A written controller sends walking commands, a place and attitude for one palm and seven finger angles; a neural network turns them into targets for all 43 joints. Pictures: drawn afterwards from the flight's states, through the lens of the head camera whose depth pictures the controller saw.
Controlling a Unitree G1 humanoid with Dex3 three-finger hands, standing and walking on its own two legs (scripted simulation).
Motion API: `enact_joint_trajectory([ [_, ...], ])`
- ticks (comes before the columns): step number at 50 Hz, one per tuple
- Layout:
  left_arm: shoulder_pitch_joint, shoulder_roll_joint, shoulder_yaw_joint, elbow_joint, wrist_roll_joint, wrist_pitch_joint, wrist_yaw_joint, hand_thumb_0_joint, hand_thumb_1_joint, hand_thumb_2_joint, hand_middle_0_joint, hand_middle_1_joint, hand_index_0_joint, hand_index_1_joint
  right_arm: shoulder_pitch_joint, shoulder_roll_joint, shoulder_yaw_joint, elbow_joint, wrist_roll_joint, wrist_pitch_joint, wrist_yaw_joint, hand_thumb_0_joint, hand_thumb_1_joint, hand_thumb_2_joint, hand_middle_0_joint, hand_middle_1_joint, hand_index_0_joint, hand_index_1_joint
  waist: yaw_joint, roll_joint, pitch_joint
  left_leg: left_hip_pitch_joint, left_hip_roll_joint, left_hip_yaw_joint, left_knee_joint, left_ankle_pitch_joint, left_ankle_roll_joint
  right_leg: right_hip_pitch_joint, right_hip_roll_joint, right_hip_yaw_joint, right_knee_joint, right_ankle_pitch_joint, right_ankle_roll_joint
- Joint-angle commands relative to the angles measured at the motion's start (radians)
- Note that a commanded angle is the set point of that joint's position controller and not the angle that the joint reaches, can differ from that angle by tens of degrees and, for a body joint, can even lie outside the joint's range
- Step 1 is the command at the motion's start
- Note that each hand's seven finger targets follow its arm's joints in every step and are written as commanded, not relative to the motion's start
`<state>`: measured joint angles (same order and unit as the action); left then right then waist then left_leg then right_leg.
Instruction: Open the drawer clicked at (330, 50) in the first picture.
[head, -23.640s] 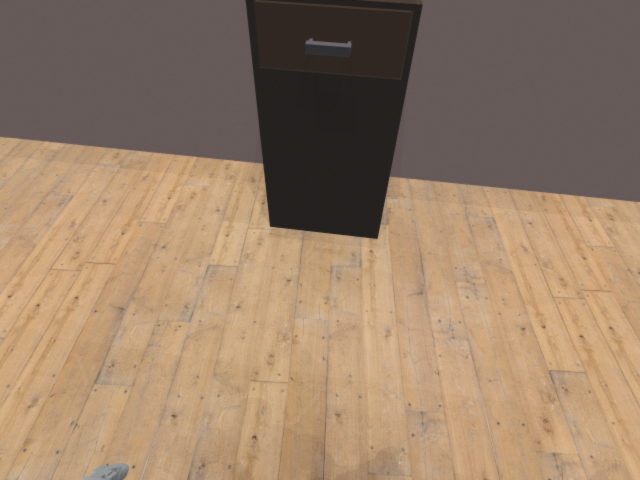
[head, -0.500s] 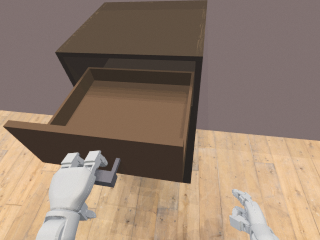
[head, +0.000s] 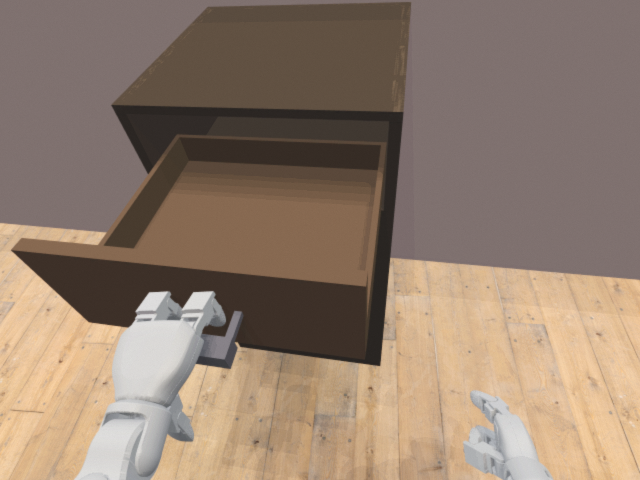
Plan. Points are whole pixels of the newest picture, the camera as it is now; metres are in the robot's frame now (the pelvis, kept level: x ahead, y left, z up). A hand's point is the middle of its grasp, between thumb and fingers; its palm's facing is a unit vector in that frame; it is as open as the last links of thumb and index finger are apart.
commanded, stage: lift the hand off the handle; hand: left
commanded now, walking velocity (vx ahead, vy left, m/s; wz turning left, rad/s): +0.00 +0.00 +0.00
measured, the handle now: (189, 329) +0.26 +0.21 +0.05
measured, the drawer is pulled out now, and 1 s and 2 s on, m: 0.30 0.30 0.30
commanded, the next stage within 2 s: draw the hand back to the body in 1.18 s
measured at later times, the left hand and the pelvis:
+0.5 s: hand (157, 337) +0.22 +0.21 +0.11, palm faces +0.10 -0.10 -0.99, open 13.3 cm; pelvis +0.00 +0.01 +0.01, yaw +0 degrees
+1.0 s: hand (138, 271) +0.25 +0.21 +0.19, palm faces +0.20 -0.08 -0.98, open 13.8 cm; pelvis -0.01 +0.01 +0.02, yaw +1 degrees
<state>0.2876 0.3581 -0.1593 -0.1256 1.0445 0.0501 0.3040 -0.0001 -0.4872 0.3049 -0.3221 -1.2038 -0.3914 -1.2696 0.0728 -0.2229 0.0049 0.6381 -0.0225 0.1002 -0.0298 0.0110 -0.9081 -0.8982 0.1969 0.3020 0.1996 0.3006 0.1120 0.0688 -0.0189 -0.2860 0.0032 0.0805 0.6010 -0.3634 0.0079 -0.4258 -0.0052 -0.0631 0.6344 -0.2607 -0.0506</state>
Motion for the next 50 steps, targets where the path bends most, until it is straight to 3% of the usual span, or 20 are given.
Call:
enact_joint_trajectory([
  [1,-0.132,0.168,0.175,-0.283,-0.032,0.006,0.037,0.000,-0.500,0.300,-0.300,-1.200,-0.300,-1.200,-0.159,-0.087,-0.028,-0.175,-0.002,-0.053,-0.013,0.000,-0.900,-0.900,0.200,0.300,0.200,0.300,0.007,-0.044,-0.221,-0.020,-0.031,-0.062,-0.117,0.212,0.010,0.261,-0.009,0.113,-0.128,0.146,0.013],
  [7,-0.153,0.172,0.165,-0.309,-0.057,0.021,-0.013,0.000,-0.500,0.300,-0.300,-1.200,-0.300,-1.200,-0.180,-0.097,-0.022,-0.172,0.005,-0.043,-0.007,0.000,-0.900,-0.900,0.200,0.300,0.200,0.300,-0.003,-0.070,-0.148,-0.007,-0.026,-0.064,-0.164,0.193,0.012,0.264,-0.009,0.111,-0.182,0.095,0.019],
  [9,-0.194,0.180,0.160,-0.349,-0.052,0.027,-0.027,0.000,-0.500,0.300,-0.300,-1.200,-0.300,-1.200,-0.183,-0.096,-0.015,-0.180,0.004,-0.044,-0.007,0.000,-0.900,-0.900,0.200,0.300,0.200,0.300,0.001,-0.049,-0.190,0.018,-0.026,-0.062,-0.167,0.203,0.016,0.293,-0.018,0.116,-0.188,0.090,0.019],
  [18,-0.224,0.215,0.171,-0.430,-0.079,0.036,-0.090,0.000,-0.500,0.300,-0.300,-1.200,-0.300,-1.200,-0.212,-0.107,-0.008,-0.187,0.017,-0.033,0.001,0.000,-0.900,-0.900,0.200,0.300,0.200,0.300,0.005,-0.026,-0.172,0.078,-0.011,-0.079,-0.220,0.259,0.007,0.346,-0.006,0.108,-0.222,0.162,0.019],
  [19,-0.231,0.179,0.134,-0.428,-0.074,0.039,-0.098,0.000,-0.500,0.300,-0.300,-1.200,-0.300,-1.200,-0.203,-0.098,0.001,-0.180,0.011,-0.035,0.005,0.000,-0.900,-0.900,0.200,0.300,0.200,0.300,0.007,-0.027,-0.178,0.083,-0.016,-0.069,-0.220,0.275,0.014,0.354,-0.015,0.095,-0.223,0.167,0.020],
  [21,-0.237,0.223,0.175,-0.412,-0.078,0.041,-0.106,0.000,-0.500,0.300,-0.300,-1.200,-0.300,-1.200,-0.204,-0.104,-0.005,-0.172,0.010,-0.027,0.004,0.000,-0.900,-0.900,0.200,0.300,0.200,0.300,0.012,-0.054,-0.158,0.080,-0.015,-0.070,-0.237,0.274,0.012,0.367,-0.010,0.098,-0.235,0.176,0.023],
  [24,-0.303,0.208,0.146,-0.476,-0.085,0.051,-0.127,0.000,-0.500,0.300,-0.300,-1.200,-0.300,-1.200,-0.224,-0.101,0.009,-0.184,0.017,-0.026,0.010,0.000,-0.900,-0.900,0.200,0.300,0.200,0.300,0.009,-0.012,-0.187,0.102,-0.012,-0.075,-0.251,0.284,0.013,0.392,-0.014,0.093,-0.240,0.172,0.021],
  [25,-0.315,0.231,0.166,-0.440,-0.091,0.055,-0.134,0.000,-0.500,0.300,-0.300,-1.200,-0.300,-1.200,-0.225,-0.101,0.000,-0.163,0.019,-0.016,0.008,0.000,-0.900,-0.900,0.200,0.300,0.200,0.300,-0.002,-0.024,-0.141,0.102,-0.009,-0.077,-0.262,0.288,0.008,0.374,-0.003,0.093,-0.252,0.176,0.019],
  [28,-0.361,0.258,0.183,-0.483,-0.112,0.055,-0.157,0.000,-0.500,0.300,-0.300,-1.200,-0.300,-1.200,-0.249,-0.108,0.009,-0.184,0.031,-0.021,0.010,0.000,-0.900,-0.900,0.200,0.300,0.200,0.300,0.000,0.001,-0.151,0.108,0.000,-0.087,-0.276,0.262,0.007,0.392,0.000,0.093,-0.255,0.155,0.024],
  [29,-0.390,0.226,0.143,-0.501,-0.101,0.049,-0.164,0.000,-0.500,0.300,-0.300,-1.200,-0.300,-1.200,-0.238,-0.099,0.016,-0.180,0.021,-0.026,0.013,0.000,-0.900,-0.900,0.200,0.300,0.200,0.300,0.005,-0.002,-0.182,0.125,-0.009,-0.081,-0.274,0.287,0.012,0.404,-0.009,0.083,-0.256,0.164,0.022],
  [33,-0.410,0.288,0.203,-0.536,-0.126,0.042,-0.176,0.000,-0.500,0.300,-0.300,-1.200,-0.300,-1.200,-0.251,-0.111,0.012,-0.186,0.033,-0.030,0.013,0.000,-0.900,-0.900,0.200,0.300,0.200,0.300,0.004,0.009,-0.185,0.132,0.003,-0.098,-0.283,0.298,0.005,0.429,0.003,0.094,-0.258,0.201,0.025],
  [34,-0.406,0.255,0.170,-0.540,-0.120,0.040,-0.183,0.000,-0.500,0.300,-0.300,-1.200,-0.300,-1.200,-0.239,-0.100,0.020,-0.186,0.022,-0.035,0.020,0.000,-0.900,-0.900,0.200,0.300,0.200,0.300,0.014,-0.022,-0.204,0.138,-0.007,-0.090,-0.283,0.326,0.009,0.441,-0.010,0.079,-0.257,0.210,0.024],
  [37,-0.381,0.295,0.212,-0.526,-0.134,0.053,-0.196,0.000,-0.500,0.300,-0.300,-1.200,-0.300,-1.200,-0.237,-0.111,0.012,-0.179,0.028,-0.021,0.024,0.000,-0.900,-0.900,0.200,0.300,0.200,0.300,0.015,-0.029,-0.181,0.137,-0.006,-0.088,-0.288,0.333,0.005,0.438,-0.006,0.082,-0.268,0.227,0.026],
  [38,-0.395,0.321,0.243,-0.520,-0.151,0.067,-0.202,0.000,-0.500,0.300,-0.300,-1.200,-0.300,-1.200,-0.266,-0.113,0.016,-0.184,0.040,-0.023,0.028,0.000,-0.900,-0.900,0.200,0.300,0.200,0.300,0.010,0.013,-0.159,0.120,0.002,-0.094,-0.289,0.310,0.000,0.443,-0.003,0.095,-0.263,0.220,0.023],
  [41,-0.370,0.267,0.184,-0.429,-0.146,0.118,-0.253,0.000,-0.500,0.300,-0.300,-1.200,-0.300,-1.200,-0.263,-0.107,0.018,-0.160,0.041,0.003,0.045,0.000,-0.900,-0.900,0.200,0.300,0.200,0.300,0.007,-0.031,-0.096,0.099,-0.004,-0.076,-0.305,0.309,0.003,0.419,-0.012,0.074,-0.275,0.198,0.024],
  [45,-0.438,0.300,0.180,-0.438,-0.161,0.169,-0.324,0.000,-0.500,0.300,-0.300,-1.200,-0.300,-1.200,-0.293,-0.112,0.023,-0.178,0.056,0.025,0.053,0.000,-0.900,-0.900,0.200,0.300,0.200,0.300,-0.006,-0.031,-0.109,0.078,0.001,-0.071,-0.317,0.261,0.009,0.443,-0.007,0.074,-0.266,0.154,0.028],
  [46,-0.436,0.302,0.180,-0.458,-0.164,0.172,-0.338,0.000,-0.500,0.300,-0.300,-1.200,-0.300,-1.200,-0.290,-0.116,0.025,-0.195,0.056,0.028,0.054,0.000,-0.900,-0.900,0.200,0.300,0.200,0.300,0.006,-0.043,-0.131,0.078,-0.001,-0.070,-0.314,0.265,0.013,0.462,-0.011,0.074,-0.260,0.162,0.030],
  [48,-0.452,0.368,0.249,-0.512,-0.184,0.172,-0.350,0.000,-0.500,0.300,-0.300,-1.200,-0.300,-1.200,-0.317,-0.126,0.029,-0.221,0.066,0.029,0.056,0.000,-0.900,-0.900,0.200,0.300,0.200,0.300,0.008,0.002,-0.163,0.055,0.012,-0.082,-0.307,0.246,0.012,0.493,-0.001,0.085,-0.238,0.174,0.033],
  [49,-0.443,0.340,0.226,-0.533,-0.183,0.166,-0.357,0.000,-0.500,0.300,-0.300,-1.200,-0.300,-1.200,-0.303,-0.116,0.033,-0.226,0.057,0.025,0.062,0.000,-0.900,-0.900,0.200,0.300,0.200,0.300,0.020,-0.012,-0.204,0.066,0.000,-0.075,-0.298,0.285,0.015,0.516,-0.015,0.085,-0.231,0.199,0.028],
  [50,-0.430,0.366,0.251,-0.527,-0.198,0.160,-0.358,0.000,-0.500,0.300,-0.300,-1.200,-0.300,-1.200,-0.290,-0.122,0.024,-0.214,0.059,0.034,0.060,0.000,-0.900,-0.900,0.200,0.300,0.200,0.300,0.005,-0.026,-0.184,0.071,0.002,-0.072,-0.295,0.290,0.013,0.500,-0.009,0.087,-0.238,0.211,0.033],
])
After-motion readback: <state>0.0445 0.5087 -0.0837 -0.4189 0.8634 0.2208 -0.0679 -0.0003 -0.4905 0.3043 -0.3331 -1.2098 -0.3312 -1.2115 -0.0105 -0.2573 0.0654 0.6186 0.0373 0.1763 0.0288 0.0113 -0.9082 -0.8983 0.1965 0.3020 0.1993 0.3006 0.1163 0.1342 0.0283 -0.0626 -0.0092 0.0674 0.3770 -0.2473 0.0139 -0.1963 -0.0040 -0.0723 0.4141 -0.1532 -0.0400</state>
